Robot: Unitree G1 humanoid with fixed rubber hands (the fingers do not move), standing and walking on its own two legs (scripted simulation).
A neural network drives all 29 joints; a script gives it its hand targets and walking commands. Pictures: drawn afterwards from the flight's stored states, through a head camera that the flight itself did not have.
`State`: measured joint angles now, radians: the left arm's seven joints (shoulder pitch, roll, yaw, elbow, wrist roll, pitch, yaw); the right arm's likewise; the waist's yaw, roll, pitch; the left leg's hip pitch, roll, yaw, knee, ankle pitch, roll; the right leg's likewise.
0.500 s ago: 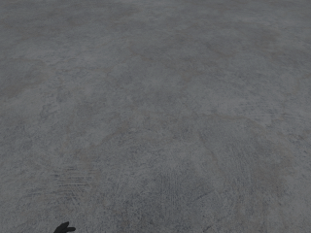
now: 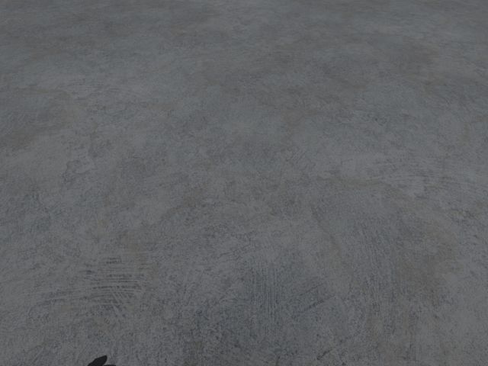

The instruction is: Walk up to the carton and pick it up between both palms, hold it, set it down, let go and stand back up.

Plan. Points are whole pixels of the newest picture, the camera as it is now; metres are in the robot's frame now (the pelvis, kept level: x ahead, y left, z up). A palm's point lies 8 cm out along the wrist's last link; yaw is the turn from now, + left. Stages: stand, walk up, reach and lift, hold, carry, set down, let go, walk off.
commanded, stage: stand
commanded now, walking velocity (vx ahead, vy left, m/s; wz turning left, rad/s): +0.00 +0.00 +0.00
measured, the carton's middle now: out of the picture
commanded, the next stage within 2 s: none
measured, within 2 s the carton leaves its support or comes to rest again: neither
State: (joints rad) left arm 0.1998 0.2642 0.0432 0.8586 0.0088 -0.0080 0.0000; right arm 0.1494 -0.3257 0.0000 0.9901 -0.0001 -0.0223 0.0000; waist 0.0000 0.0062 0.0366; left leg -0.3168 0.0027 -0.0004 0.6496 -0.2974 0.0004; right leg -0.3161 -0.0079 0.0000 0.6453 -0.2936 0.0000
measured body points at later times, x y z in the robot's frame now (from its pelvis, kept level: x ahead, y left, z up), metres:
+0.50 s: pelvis -0.01 +0.00 +0.01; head -0.01 +0.00 +0.45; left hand +0.08 +0.27 -0.12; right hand +0.07 -0.29 -0.13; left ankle +0.03 +0.12 -0.72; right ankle +0.03 -0.12 -0.72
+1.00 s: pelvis -0.01 +0.00 +0.01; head +0.00 +0.00 +0.46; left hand +0.08 +0.27 -0.12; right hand +0.09 -0.28 -0.12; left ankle +0.03 +0.12 -0.72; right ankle +0.03 -0.12 -0.72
